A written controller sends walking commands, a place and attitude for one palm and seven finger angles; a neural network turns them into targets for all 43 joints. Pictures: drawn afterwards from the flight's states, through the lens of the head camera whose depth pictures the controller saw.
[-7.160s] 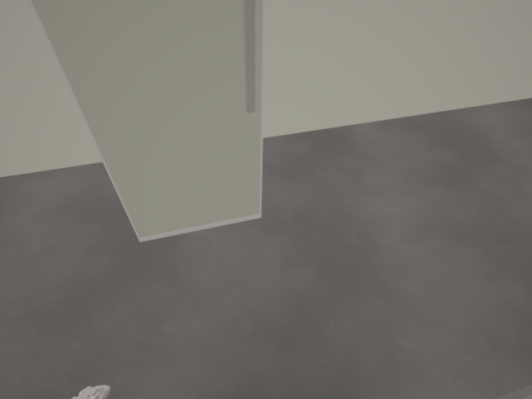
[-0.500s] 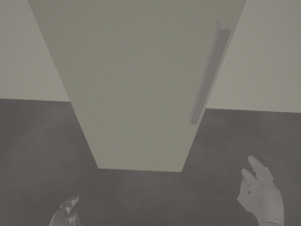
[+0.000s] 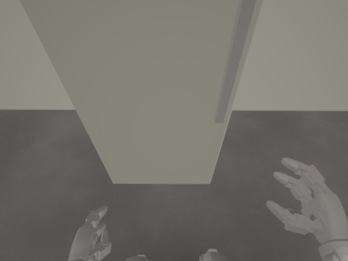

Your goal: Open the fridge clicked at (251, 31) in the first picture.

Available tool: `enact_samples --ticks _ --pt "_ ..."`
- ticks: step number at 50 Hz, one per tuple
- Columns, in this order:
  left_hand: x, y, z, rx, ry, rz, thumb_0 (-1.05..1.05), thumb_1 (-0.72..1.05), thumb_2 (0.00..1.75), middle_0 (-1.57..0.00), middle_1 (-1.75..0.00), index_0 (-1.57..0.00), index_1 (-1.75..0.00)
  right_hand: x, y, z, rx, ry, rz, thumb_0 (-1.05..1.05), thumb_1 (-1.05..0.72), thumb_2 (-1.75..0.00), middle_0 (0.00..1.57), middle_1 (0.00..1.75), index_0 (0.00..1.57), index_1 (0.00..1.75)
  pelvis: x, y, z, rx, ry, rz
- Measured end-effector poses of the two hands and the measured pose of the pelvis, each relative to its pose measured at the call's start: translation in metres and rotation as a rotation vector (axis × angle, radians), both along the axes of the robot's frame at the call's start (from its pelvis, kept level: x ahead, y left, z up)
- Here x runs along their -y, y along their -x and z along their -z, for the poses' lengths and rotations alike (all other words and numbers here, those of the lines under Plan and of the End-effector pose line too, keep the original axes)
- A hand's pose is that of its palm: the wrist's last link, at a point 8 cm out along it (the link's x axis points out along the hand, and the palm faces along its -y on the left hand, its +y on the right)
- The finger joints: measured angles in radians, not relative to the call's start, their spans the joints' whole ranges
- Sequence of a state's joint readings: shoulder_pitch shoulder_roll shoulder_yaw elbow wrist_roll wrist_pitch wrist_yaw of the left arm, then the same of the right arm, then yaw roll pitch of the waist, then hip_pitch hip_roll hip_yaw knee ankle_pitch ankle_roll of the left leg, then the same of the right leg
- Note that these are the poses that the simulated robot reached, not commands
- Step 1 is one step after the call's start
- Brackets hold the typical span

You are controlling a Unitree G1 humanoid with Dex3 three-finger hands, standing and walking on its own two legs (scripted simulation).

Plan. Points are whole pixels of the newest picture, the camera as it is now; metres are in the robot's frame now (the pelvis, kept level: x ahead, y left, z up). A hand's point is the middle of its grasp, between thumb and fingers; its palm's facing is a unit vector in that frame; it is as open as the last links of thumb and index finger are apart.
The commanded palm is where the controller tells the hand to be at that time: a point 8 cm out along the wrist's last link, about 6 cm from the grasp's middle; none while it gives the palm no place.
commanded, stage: raise the hand to about handle height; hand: right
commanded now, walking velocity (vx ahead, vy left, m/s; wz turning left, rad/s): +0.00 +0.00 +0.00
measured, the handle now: (228, 67) +0.57 -0.11 +0.15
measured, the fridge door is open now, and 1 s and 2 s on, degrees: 0 0 0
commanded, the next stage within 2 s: move the hooked fingers beside the handle in 1.40 s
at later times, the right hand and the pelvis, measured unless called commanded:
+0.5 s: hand (326, 181) +0.26 -0.26 +0.12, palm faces +0.01 +1.00 -0.05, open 13.2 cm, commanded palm +0.24 -0.31 +0.13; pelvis +0.02 -0.01 +0.03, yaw +0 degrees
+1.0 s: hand (347, 146) +0.30 -0.28 +0.18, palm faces +0.01 +1.00 -0.04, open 14.0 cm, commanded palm +0.27 -0.32 +0.18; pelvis +0.03 +0.00 +0.05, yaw +0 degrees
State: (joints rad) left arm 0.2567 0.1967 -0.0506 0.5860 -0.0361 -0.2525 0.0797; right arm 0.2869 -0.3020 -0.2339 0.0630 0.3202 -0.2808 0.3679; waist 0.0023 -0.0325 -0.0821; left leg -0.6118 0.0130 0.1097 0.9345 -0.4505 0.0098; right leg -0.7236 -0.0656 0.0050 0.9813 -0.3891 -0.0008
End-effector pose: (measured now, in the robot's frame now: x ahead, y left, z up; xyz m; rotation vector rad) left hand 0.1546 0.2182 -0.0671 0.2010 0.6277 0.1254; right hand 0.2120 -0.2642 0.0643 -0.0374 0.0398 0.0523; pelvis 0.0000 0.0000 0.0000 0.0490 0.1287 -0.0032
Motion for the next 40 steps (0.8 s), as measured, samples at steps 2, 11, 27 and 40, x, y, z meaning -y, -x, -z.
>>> enact_samples --ticks 2,11,27,40 --pt "0.000 0.008 -0.001 -0.015 0.003 -0.017 0.01 0.90 0.90 -0.21 -0.30 -0.20 -0.30 0.006 -0.004 -0.005 -0.012 0.001 0.017 0.01 -0.23 -0.61 0.25 0.73 0.25 0.72 0.002 -0.002 -0.004 0.002 0.003 -0.006" --pt "-0.015 0.012 -0.012 -0.029 -0.052 -0.031 0.02 0.90 0.90 -0.21 -0.30 -0.20 -0.30 0.022 -0.009 -0.024 0.026 0.013 0.045 0.00 -0.02 -0.53 0.26 0.86 0.27 0.86 0.011 -0.010 -0.014 0.020 0.008 -0.008" --pt "-0.002 -0.038 -0.048 0.103 -0.047 0.031 0.01 0.90 0.90 -0.21 -0.30 -0.20 -0.30 0.049 -0.031 -0.065 0.058 0.009 0.061 -0.01 0.35 -0.37 0.29 1.10 0.29 1.10 0.011 -0.021 -0.030 0.077 0.009 0.003" --pt "-0.003 -0.035 -0.047 0.066 -0.029 0.037 0.01 0.90 0.90 -0.21 -0.30 -0.20 -0.30 0.062 -0.050 -0.096 0.061 0.011 0.069 -0.01 0.49 -0.31 0.30 1.19 0.30 1.19 0.005 -0.022 -0.040 0.110 0.017 0.006"
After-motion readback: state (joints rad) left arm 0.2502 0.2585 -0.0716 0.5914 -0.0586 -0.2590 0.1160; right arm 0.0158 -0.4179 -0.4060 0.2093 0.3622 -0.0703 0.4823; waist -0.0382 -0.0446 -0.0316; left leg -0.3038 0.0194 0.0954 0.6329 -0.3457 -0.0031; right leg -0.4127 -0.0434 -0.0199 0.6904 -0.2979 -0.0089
